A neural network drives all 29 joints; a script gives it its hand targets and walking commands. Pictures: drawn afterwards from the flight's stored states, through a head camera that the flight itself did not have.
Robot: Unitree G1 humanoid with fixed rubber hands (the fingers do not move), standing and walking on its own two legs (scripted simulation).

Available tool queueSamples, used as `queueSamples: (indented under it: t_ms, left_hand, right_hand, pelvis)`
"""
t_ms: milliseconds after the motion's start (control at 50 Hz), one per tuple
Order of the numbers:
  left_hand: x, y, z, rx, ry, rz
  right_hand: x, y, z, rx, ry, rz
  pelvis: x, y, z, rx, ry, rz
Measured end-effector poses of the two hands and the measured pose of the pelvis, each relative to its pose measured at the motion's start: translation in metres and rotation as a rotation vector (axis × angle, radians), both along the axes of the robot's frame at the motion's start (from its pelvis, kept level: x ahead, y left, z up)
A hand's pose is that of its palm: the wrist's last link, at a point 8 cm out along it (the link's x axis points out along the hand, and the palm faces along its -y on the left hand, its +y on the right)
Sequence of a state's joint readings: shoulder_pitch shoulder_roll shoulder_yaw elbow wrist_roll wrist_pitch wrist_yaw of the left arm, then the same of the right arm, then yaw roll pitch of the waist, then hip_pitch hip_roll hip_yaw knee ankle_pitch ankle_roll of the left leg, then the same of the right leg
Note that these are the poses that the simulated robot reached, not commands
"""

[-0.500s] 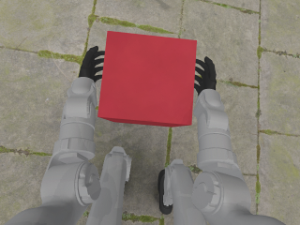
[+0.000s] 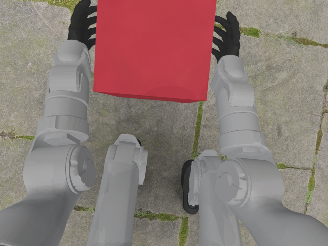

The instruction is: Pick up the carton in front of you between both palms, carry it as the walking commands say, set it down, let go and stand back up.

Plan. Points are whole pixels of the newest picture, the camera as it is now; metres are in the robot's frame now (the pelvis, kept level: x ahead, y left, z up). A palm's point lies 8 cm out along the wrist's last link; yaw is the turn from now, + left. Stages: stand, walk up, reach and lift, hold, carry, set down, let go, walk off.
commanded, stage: set down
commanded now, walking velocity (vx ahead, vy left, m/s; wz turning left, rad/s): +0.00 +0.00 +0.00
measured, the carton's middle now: (155, 57) +0.51 +0.11 -0.20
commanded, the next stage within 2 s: none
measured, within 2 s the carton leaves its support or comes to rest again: rests again in 0.78 s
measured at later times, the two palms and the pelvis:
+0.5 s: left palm (92, 47) +0.50 +0.27 -0.23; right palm (210, 60) +0.54 -0.03 -0.22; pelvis -0.01 +0.01 -0.07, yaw -1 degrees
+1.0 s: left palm (97, 54) +0.49 +0.26 -0.25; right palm (211, 65) +0.53 -0.04 -0.25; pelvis -0.01 +0.00 -0.08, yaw -1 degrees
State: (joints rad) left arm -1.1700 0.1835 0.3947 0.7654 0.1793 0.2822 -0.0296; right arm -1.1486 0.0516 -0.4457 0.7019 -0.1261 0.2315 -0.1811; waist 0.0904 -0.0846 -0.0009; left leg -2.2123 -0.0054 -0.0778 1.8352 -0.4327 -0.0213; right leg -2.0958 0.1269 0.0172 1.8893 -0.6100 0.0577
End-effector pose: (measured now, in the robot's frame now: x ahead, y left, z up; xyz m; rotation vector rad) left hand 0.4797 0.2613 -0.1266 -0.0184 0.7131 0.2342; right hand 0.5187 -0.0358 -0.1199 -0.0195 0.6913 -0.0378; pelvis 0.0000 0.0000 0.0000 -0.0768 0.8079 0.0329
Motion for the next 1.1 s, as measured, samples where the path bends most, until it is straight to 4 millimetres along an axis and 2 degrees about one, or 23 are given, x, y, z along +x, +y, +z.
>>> queueSamples:
  t_ms: [260,340,460,560,820,1100]
  left_hand:
    - [0.013,0.01,-0.082,0.007,0.035,-0.013]
    - [0.016,0.01,-0.097,0.012,0.044,-0.023]
    - [0.022,0.007,-0.099,0.012,0.04,-0.02]
    - [0.019,0.008,-0.101,0.014,0.053,-0.022]
    - [0.012,0.0,-0.122,0.005,0.085,-0.043]
    - [0.013,0.003,-0.124,-0.013,0.084,-0.063]
  right_hand:
    - [0.013,0.009,-0.082,-0.03,0.032,0.024]
    - [0.015,0.009,-0.097,-0.023,0.04,0.016]
    - [0.018,0.006,-0.104,-0.024,0.036,0.024]
    - [0.017,0.006,-0.107,-0.02,0.049,0.045]
    - [0.01,-0.004,-0.129,-0.025,0.082,0.071]
    - [0.014,-0.007,-0.13,-0.005,0.084,0.113]
  pelvis:
    - [-0.008,0.002,-0.049,-0.001,-0.055,-0.006]
    - [-0.008,0.005,-0.058,0.002,-0.09,-0.023]
    - [-0.007,0.008,-0.067,0.008,-0.106,-0.027]
    - [-0.008,0.005,-0.071,0.013,-0.109,-0.034]
    - [-0.014,0.0,-0.077,0.035,-0.141,-0.051]
    - [-0.014,-0.002,-0.08,0.034,-0.159,-0.053]
